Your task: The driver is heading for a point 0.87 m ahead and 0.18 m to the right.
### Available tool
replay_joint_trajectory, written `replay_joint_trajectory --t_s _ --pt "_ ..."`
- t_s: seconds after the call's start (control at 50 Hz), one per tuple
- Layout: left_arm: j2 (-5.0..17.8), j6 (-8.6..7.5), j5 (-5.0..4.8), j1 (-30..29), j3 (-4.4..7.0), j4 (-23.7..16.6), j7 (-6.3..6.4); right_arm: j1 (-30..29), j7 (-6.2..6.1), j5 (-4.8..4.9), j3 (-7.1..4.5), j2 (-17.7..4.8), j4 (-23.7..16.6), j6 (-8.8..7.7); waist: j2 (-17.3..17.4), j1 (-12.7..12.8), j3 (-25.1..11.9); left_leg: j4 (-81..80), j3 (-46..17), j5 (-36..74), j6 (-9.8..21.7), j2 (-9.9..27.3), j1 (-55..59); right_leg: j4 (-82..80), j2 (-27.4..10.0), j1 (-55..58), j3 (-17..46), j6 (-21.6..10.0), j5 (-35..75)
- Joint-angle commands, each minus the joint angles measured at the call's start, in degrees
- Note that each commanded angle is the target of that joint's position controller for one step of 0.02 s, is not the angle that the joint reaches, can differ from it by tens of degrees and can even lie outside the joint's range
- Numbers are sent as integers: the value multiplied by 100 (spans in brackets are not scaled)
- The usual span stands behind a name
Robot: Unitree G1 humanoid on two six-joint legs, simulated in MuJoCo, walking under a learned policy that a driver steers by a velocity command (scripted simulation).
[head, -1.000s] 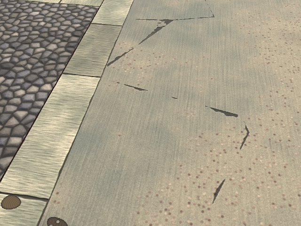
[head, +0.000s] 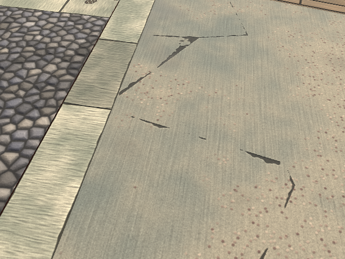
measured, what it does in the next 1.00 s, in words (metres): walks ahead, turning right: right foot, then left foot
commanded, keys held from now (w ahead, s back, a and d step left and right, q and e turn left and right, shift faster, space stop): w+e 0.28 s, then e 0.20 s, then no key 0.52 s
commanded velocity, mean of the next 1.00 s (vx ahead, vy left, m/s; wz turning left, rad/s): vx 0.22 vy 0.00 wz -0.28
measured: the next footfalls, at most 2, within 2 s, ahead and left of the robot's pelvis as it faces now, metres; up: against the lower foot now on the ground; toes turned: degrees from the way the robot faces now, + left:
right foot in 0.36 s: +0.32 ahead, -0.15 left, +0.00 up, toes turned -13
left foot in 0.84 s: +0.44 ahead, +0.05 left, +0.00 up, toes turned -20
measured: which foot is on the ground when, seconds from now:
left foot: down 0.00-0.34, up 0.36-0.82, down 0.84-1.00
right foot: up 0.00-0.34, down 0.36-1.00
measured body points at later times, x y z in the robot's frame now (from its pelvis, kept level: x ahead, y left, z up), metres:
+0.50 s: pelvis +0.21 -0.06 -0.01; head +0.25 -0.07 +0.44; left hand +0.43 +0.15 -0.12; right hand +0.21 -0.34 -0.14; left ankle +0.14 +0.10 -0.62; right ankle +0.28 -0.14 -0.73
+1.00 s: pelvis +0.33 -0.06 +0.00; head +0.35 -0.05 +0.45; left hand +0.51 +0.16 -0.13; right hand +0.37 -0.35 -0.11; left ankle +0.40 +0.06 -0.73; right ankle +0.28 -0.14 -0.73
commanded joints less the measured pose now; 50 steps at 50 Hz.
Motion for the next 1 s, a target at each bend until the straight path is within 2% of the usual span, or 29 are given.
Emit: replay_joint_trajectory --t_s 0.02,0.06,0.1,0.16,0.2,0.24,0.28,0.3,0.32,0.34,0.36,0.38,0.4,0.42,0.44,0.46,0.48,0.52,0.56,0.62,0.72,0.78,0.82,0.84,0.86,0.88,0.9,0.94,1.0 --pt "581 -327 -96 -1284 80 -771 -78 1069 -38 -62 -181 -794 122 -177 867 -433 834 -1826 -2634 625 1010 2083 2074 1584 -226 -3532 427 -49 -241" --pt "470 -349 -92 -940 85 -564 -142 1024 2 -23 -147 -641 70 -192 691 -294 681 -1664 -1660 2227 631 1885 2366 1908 -329 -3717 615 -160 293" --pt "249 -327 -78 -1001 54 -588 -216 960 2 -111 -87 -471 -8 -143 667 -237 562 -1730 -845 2833 412 1582 1940 1730 -321 -3291 493 -149 907" --pt "-14 -247 -3 -1659 -74 -922 -301 656 -27 -161 -67 -616 -183 -143 632 -268 782 -2154 -43 2644 348 1235 693 600 -256 -2225 -32 -16 1910" --pt "-93 -215 27 -2114 -161 -1166 -353 882 -52 -122 -98 -813 -142 -170 648 -405 943 -2375 165 2734 376 1319 350 66 -193 -1711 -349 -63 2171" --pt "32 -202 4 -2244 -164 -1326 -410 1027 -51 -69 -126 -912 -98 -173 674 -368 998 -2240 333 3310 353 1455 687 -292 -153 -1619 -432 -230 2071" --pt "234 -214 4 -2157 -98 -1450 -465 949 -62 -27 -160 -1043 -149 -154 805 -143 765 -1656 538 5157 248 1578 1146 -483 37 -1291 -602 -463 1785" --pt "381 -209 22 -1891 -25 -1447 -485 834 -97 -27 -185 -1132 -212 -104 950 83 543 -1062 646 6455 149 1588 1285 -455 225 -933 -743 -550 1596" --pt "604 -196 28 -1230 96 -1312 -497 730 -141 -53 -208 -1205 -290 -31 1071 437 130 -135 725 7349 33 1550 1252 -448 438 -198 -830 -641 1532" --pt "878 -168 20 -311 254 -1073 -476 594 -160 -61 -208 -1244 -398 3 1034 881 -384 1023 751 7340 -132 1405 795 -798 553 1048 -738 -804 2003" --pt "1190 -99 57 445 391 -951 -362 471 -144 -96 -192 -1243 -572 -60 645 1228 -796 2622 683 5595 -401 1105 -641 -914 -10 2684 245 -1045 2700" --pt "1655 -81 222 408 377 -1080 -281 1184 -10 -208 66 -314 -841 -200 -1095 425 -1910 5183 337 -1140 -756 -131 -2875 -968 -2073 4687 3488 -2325 4234" --pt "1425 -66 236 618 328 -1103 -234 785 60 -24 -20 -736 -833 -383 -547 803 -2697 5997 -921 -1411 -636 -138 -2762 -1606 -2210 4405 4143 -2474 4357" --pt "1239 -110 196 87 264 -1225 -228 249 57 161 -100 -909 -1080 -420 -445 676 -1720 5829 -886 -1013 -541 145 -3145 -1744 -1953 3545 3173 -2205 4538" --pt "1000 -160 91 -365 209 -1311 -244 34 -16 133 -129 -946 -1117 -411 111 447 -915 5371 -736 -602 -539 388 -3114 -1928 -1576 2476 2423 -1916 4543" --pt "847 -173 75 -675 165 -1419 -253 13 -108 40 -211 -1031 -1112 -343 387 227 -530 5045 -633 -394 -580 509 -2886 -2089 -1354 1616 2036 -1732 4447" --pt "809 -167 129 -802 145 -1471 -253 129 -147 -9 -261 -1043 -1146 -236 382 22 -382 4796 -664 -290 -586 611 -2444 -2251 -1189 897 1764 -1687 4321" --pt "818 -175 204 -833 129 -1465 -252 323 -198 -43 -262 -774 -1210 -48 120 -161 -331 4242 -569 -133 -671 637 -1995 -2410 -1085 132 1441 -1699 4442" --pt "882 -194 262 -715 129 -1388 -200 192 -256 -102 -283 -753 -1350 49 -128 -179 -421 3658 -485 241 -767 576 -1944 -2383 -954 -72 1162 -1657 4847" --pt "922 -96 226 -601 111 -1329 -83 -211 -282 -115 -276 -744 -1545 145 -310 -80 -623 2798 -514 873 -847 609 -2101 -2335 -862 203 1083 -1441 4309" --pt "936 37 242 -425 56 -1243 21 -993 -211 -24 -221 -748 -1782 195 -390 226 -438 1331 -559 1347 -840 538 -1811 -2419 -848 400 1316 -1186 2416" --pt "848 79 253 -321 -18 -1185 7 -1056 -146 -27 -223 -805 -1818 135 -443 217 -404 574 -495 905 -747 393 -1409 -2031 -936 650 1551 -1141 2492" --pt "641 94 186 -226 -130 -1158 16 -788 -95 -95 -213 -818 -1737 53 -242 -28 -439 -737 -536 2054 -524 427 -492 -1602 -704 545 1531 -766 2525" --pt "499 44 279 33 -197 -1169 15 -620 -113 -166 -263 -1134 -1730 35 156 80 -712 -622 -1073 3538 -312 1057 246 -1259 -454 303 1363 -465 2101" --pt "520 -19 304 558 -154 -1095 -17 -800 -126 -175 -316 -1454 -1735 81 963 531 -762 -212 -1445 4515 202 1521 654 -1021 82 -249 888 -228 764" --pt "539 -21 279 403 -173 -1093 -8 -832 -107 -174 -234 -984 -1669 125 1217 390 -909 -301 -1558 3867 494 1585 315 -1024 72 55 674 -61 401" --pt "658 16 254 149 -149 -1125 -11 -983 -70 -143 -177 -772 -1697 134 1100 331 -814 -359 -1400 3226 376 1325 81 -1127 33 271 657 -11 596" --pt "786 149 222 -103 -104 -1097 15 -1126 -29 -116 -203 -869 -1756 129 719 176 -493 -179 -887 2519 -33 779 -120 -1249 19 231 763 -125 1298" --pt "709 229 214 -98 -114 -1059 10 -913 -37 -89 -212 -871 -1601 95 400 120 -323 -25 -647 2509 -214 546 -195 -1343 -95 342 928 -260 1736"
Over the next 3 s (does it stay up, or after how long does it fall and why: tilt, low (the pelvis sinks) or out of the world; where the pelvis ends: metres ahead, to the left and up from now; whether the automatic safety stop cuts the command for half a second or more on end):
stays up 0.73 -0.18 -0.01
